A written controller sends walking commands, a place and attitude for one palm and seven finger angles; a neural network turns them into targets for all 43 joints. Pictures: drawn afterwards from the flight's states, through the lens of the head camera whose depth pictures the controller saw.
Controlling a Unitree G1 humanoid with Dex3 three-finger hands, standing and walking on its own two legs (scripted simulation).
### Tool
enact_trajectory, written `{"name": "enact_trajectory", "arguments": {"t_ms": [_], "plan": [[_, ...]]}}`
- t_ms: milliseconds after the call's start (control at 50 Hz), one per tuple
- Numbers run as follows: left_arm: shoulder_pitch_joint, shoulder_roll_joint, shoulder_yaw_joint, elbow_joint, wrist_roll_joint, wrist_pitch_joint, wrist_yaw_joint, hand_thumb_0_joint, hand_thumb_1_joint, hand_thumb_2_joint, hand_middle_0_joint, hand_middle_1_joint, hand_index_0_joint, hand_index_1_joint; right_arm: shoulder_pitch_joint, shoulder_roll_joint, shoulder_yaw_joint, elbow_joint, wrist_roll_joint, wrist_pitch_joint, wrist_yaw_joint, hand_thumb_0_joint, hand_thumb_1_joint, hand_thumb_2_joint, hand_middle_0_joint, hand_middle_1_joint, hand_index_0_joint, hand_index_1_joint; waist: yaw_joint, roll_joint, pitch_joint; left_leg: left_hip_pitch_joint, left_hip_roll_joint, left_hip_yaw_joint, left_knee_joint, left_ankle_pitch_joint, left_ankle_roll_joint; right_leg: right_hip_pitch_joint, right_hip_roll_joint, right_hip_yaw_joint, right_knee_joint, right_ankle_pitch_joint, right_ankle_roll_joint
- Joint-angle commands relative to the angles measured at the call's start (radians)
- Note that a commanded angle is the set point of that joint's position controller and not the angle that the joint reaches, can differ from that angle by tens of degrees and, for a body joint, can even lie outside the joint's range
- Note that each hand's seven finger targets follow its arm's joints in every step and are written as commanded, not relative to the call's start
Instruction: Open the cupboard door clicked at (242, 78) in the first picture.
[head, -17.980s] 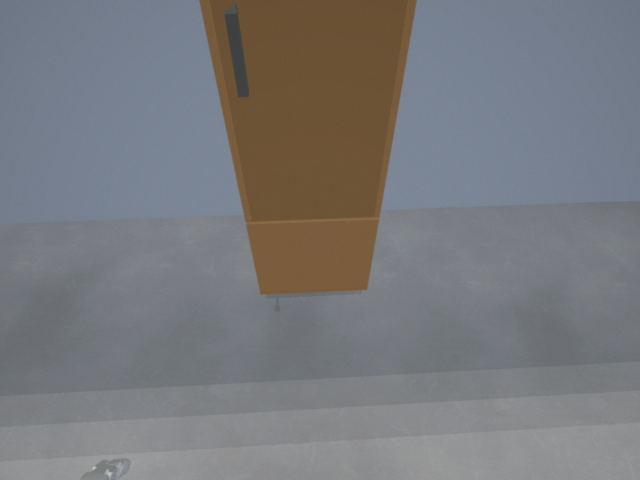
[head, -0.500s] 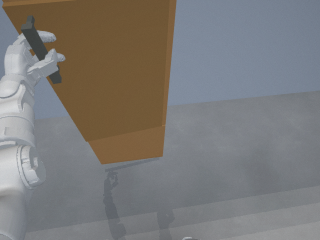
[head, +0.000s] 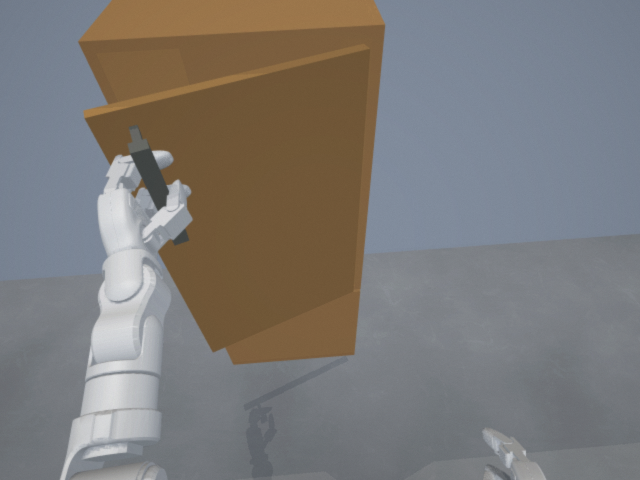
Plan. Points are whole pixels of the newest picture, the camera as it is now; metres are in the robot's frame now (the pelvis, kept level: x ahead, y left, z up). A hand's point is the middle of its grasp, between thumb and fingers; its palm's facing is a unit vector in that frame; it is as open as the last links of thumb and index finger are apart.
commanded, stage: pull the door open along its arc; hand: left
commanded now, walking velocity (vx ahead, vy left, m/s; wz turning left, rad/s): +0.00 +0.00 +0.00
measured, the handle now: (159, 188) +0.43 +0.23 +0.15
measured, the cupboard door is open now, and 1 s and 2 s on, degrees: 22 35 41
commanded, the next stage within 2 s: open thumb and fingers to let go in 1.64 s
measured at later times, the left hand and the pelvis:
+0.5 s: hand (219, 238) +0.34 +0.13 +0.16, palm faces +0.53 -0.85 -0.01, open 5.8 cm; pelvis -0.01 -0.03 +0.01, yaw +5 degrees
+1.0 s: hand (219, 237) +0.34 +0.13 +0.16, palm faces +0.54 -0.84 +0.01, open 5.8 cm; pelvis -0.05 -0.03 +0.01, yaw +4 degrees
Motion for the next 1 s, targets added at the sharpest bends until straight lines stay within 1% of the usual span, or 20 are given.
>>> {"name": "enact_trajectory", "arguments": {"t_ms": [0, 40, 60, 100, 140, 180, 200, 240, 280, 300, 360, 480, 620, 660, 700, 720, 860, 920, 960, 980], "plan": [[-0.078, 0.038, -0.059, -0.454, 0.081, 0.052, 0.236, 0.0, 0.9, 0.9, -0.4, -1.35, -0.4, -1.35, -0.146, -0.08, -0.031, -0.135, -0.03, -0.028, 0.008, 0.0, -0.9, -0.9, 0.2, 0.3, 0.2, 0.3, 0.065, -0.108, -0.284, 0.144, 0.02, -0.064, -0.044, 0.582, -0.032, 0.289, -0.007, -0.045, -0.002, 0.46, -0.02], [-0.085, -0.047, -0.157, -0.545, 0.127, 0.121, 0.301, 0.0, 0.9, 0.9, -0.4, -1.35, -0.4, -1.35, -0.196, -0.06, -0.021, -0.143, -0.041, -0.004, -0.002, 0.0, -0.9, -0.9, 0.2, 0.3, 0.2, 0.3, 0.057, -0.074, -0.252, 0.154, 0.009, -0.064, -0.067, 0.523, -0.033, 0.303, -0.016, -0.043, -0.018, 0.437, -0.023], [-0.07, -0.062, -0.18, -0.578, 0.144, 0.148, 0.32, 0.0, 0.9, 0.9, -0.4, -1.35, -0.4, -1.35, -0.208, -0.053, -0.019, -0.14, -0.046, 0.009, -0.008, 0.0, -0.9, -0.9, 0.2, 0.3, 0.2, 0.3, 0.056, -0.077, -0.247, 0.167, 0.006, -0.065, -0.072, 0.512, -0.034, 0.315, -0.019, -0.041, -0.026, 0.439, -0.026], [-0.123, -0.093, -0.242, -0.572, 0.177, 0.186, 0.344, 0.0, 0.9, 0.9, -0.4, -1.35, -0.4, -1.35, -0.226, -0.048, -0.012, -0.126, -0.057, 0.035, -0.024, 0.0, -0.9, -0.9, 0.2, 0.3, 0.2, 0.3, 0.03, -0.149, -0.211, 0.183, 0.001, -0.071, -0.069, 0.484, -0.024, 0.317, -0.026, -0.036, -0.051, 0.447, -0.024], [-0.201, -0.146, -0.305, -0.542, 0.2, 0.207, 0.355, 0.0, 0.9, 0.9, -0.4, -1.35, -0.4, -1.35, -0.245, -0.029, -0.004, -0.111, -0.063, 0.051, -0.037, 0.0, -0.9, -0.9, 0.2, 0.3, 0.2, 0.3, 0.02, -0.135, -0.181, 0.204, -0.006, -0.075, -0.072, 0.476, -0.023, 0.298, -0.03, -0.037, -0.06, 0.443, -0.026], [-0.299, -0.144, -0.305, -0.467, 0.213, 0.215, 0.365, 0.0, 0.9, 0.9, -0.4, -1.35, -0.4, -1.35, -0.249, -0.021, 0.002, -0.088, -0.066, 0.061, -0.051, 0.0, -0.9, -0.9, 0.2, 0.3, 0.2, 0.3, 0.015, -0.101, -0.16, 0.208, -0.017, -0.076, -0.076, 0.438, -0.023, 0.279, -0.037, -0.028, -0.075, 0.413, -0.027], [-0.326, -0.15, -0.312, -0.451, 0.217, 0.212, 0.367, 0.0, 0.9, 0.9, -0.4, -1.35, -0.4, -1.35, -0.25, -0.018, 0.0, -0.08, -0.067, 0.065, -0.056, 0.0, -0.9, -0.9, 0.2, 0.3, 0.2, 0.3, 0.014, -0.12, -0.158, 0.215, -0.016, -0.082, -0.076, 0.435, -0.023, 0.281, -0.036, -0.028, -0.084, 0.404, -0.028], [-0.342, -0.171, -0.325, -0.409, 0.216, 0.206, 0.357, 0.0, 0.9, 0.9, -0.4, -1.35, -0.4, -1.35, -0.254, -0.009, 0.005, -0.075, -0.068, 0.069, -0.064, 0.0, -0.9, -0.9, 0.2, 0.3, 0.2, 0.3, 0.017, -0.086, -0.172, 0.227, -0.023, -0.078, -0.082, 0.432, -0.023, 0.287, -0.04, -0.026, -0.084, 0.405, -0.029], [-0.382, -0.162, -0.312, -0.375, 0.201, 0.191, 0.343, 0.0, 0.9, 0.9, -0.4, -1.35, -0.4, -1.35, -0.254, -0.007, 0.007, -0.069, -0.069, 0.072, -0.069, 0.0, -0.9, -0.9, 0.2, 0.3, 0.2, 0.3, 0.02, -0.088, -0.178, 0.228, -0.029, -0.082, -0.085, 0.434, -0.025, 0.3, -0.04, -0.024, -0.085, 0.414, -0.029], [-0.386, -0.155, -0.306, -0.342, 0.198, 0.182, 0.335, 0.0, 0.9, 0.9, -0.4, -1.35, -0.4, -1.35, -0.254, -0.008, 0.007, -0.066, -0.068, 0.074, -0.073, 0.0, -0.9, -0.9, 0.2, 0.3, 0.2, 0.3, 0.02, -0.114, -0.167, 0.221, -0.027, -0.085, -0.088, 0.421, -0.022, 0.301, -0.041, -0.022, -0.094, 0.403, -0.027], [-0.413, -0.142, -0.29, -0.307, 0.188, 0.16, 0.316, 0.0, 0.9, 0.9, -0.4, -1.35, -0.4, -1.35, -0.264, -0.005, 0.011, -0.067, -0.065, 0.072, -0.081, 0.0, -0.9, -0.9, 0.2, 0.3, 0.2, 0.3, 0.024, -0.081, -0.164, 0.215, -0.032, -0.084, -0.101, 0.383, -0.021, 0.302, -0.045, -0.017, -0.106, 0.361, -0.027], [-0.468, -0.1, -0.237, -0.248, 0.165, 0.108, 0.303, 0.0, 0.9, 0.9, -0.4, -1.35, -0.4, -1.35, -0.26, -0.013, 0.009, -0.066, -0.062, 0.048, -0.093, 0.0, -0.9, -0.9, 0.2, 0.3, 0.2, 0.3, 0.035, -0.113, -0.182, 0.195, -0.035, -0.084, -0.123, 0.326, -0.013, 0.316, -0.045, -0.011, -0.127, 0.286, -0.021], [-0.51, -0.065, -0.196, -0.146, 0.154, 0.045, 0.316, 0.0, 0.9, 0.9, -0.4, -1.35, -0.4, -1.35, -0.244, -0.029, -0.001, -0.047, -0.058, 0.011, -0.097, 0.0, -0.9, -0.9, 0.2, 0.3, 0.2, 0.3, 0.035, -0.138, -0.162, 0.159, -0.036, -0.077, -0.141, 0.219, -0.003, 0.285, -0.047, 0.009, -0.171, 0.127, -0.012], [-0.545, -0.057, -0.192, -0.138, 0.154, 0.024, 0.322, 0.0, 0.9, 0.9, -0.4, -1.35, -0.4, -1.35, -0.238, -0.031, -0.004, -0.042, -0.056, -0.001, -0.096, 0.0, -0.9, -0.9, 0.2, 0.3, 0.2, 0.3, 0.033, -0.115, -0.16, 0.153, -0.038, -0.072, -0.141, 0.194, -0.002, 0.274, -0.048, 0.017, -0.181, 0.088, -0.013], [-0.552, -0.045, -0.183, -0.101, 0.156, 0.009, 0.324, 0.0, 0.9, 0.9, -0.4, -1.35, -0.4, -1.35, -0.233, -0.035, -0.008, -0.035, -0.054, -0.01, -0.097, 0.0, -0.9, -0.9, 0.2, 0.3, 0.2, 0.3, 0.032, -0.138, -0.147, 0.137, -0.036, -0.073, -0.145, 0.16, -0.001, 0.264, -0.049, 0.02, -0.196, 0.031, -0.011], [-0.558, -0.04, -0.18, -0.096, 0.157, 0.0, 0.326, 0.0, 0.9, 0.9, -0.4, -1.35, -0.4, -1.35, -0.234, -0.035, -0.007, -0.036, -0.053, -0.014, -0.098, 0.0, -0.9, -0.9, 0.2, 0.3, 0.2, 0.3, 0.032, -0.12, -0.148, 0.135, -0.039, -0.069, -0.145, 0.142, 0.0, 0.258, -0.051, 0.028, -0.201, 0.003, -0.011], [-0.603, -0.038, -0.182, -0.039, 0.161, -0.033, 0.338, 0.0, 0.9, 0.9, -0.4, -1.35, -0.4, -1.35, -0.225, -0.037, -0.01, -0.031, -0.055, -0.036, -0.1, 0.0, -0.9, -0.9, 0.2, 0.3, 0.2, 0.3, 0.025, -0.116, -0.144, 0.12, -0.04, -0.065, -0.151, 0.092, 0.002, 0.234, -0.052, 0.032, -0.215, -0.071, -0.01], [-0.604, -0.047, -0.187, -0.01, 0.159, -0.035, 0.341, 0.0, 0.9, 0.9, -0.4, -1.35, -0.4, -1.35, -0.221, -0.038, -0.009, -0.031, -0.054, -0.037, -0.101, 0.0, -0.9, -0.9, 0.2, 0.3, 0.2, 0.3, 0.021, -0.152, -0.134, 0.115, -0.039, -0.068, -0.154, 0.078, 0.003, 0.225, -0.048, 0.025, -0.215, -0.087, -0.008], [-0.623, -0.054, -0.196, -0.017, 0.166, -0.035, 0.343, 0.0, 0.9, 0.9, -0.4, -1.35, -0.4, -1.35, -0.221, -0.034, -0.009, -0.031, -0.057, -0.036, -0.101, 0.0, -0.9, -0.9, 0.2, 0.3, 0.2, 0.3, 0.018, -0.115, -0.148, 0.125, -0.039, -0.066, -0.153, 0.08, 0.001, 0.22, -0.048, 0.021, -0.208, -0.072, -0.011], [-0.625, -0.058, -0.199, -0.013, 0.166, -0.033, 0.346, 0.0, 0.9, 0.9, -0.4, -1.35, -0.4, -1.35, -0.218, -0.035, -0.007, -0.033, -0.057, -0.036, -0.101, 0.0, -0.9, -0.9, 0.2, 0.3, 0.2, 0.3, 0.018, -0.121, -0.149, 0.122, -0.039, -0.068, -0.154, 0.083, 0.001, 0.22, -0.046, 0.016, -0.202, -0.06, -0.012]]}}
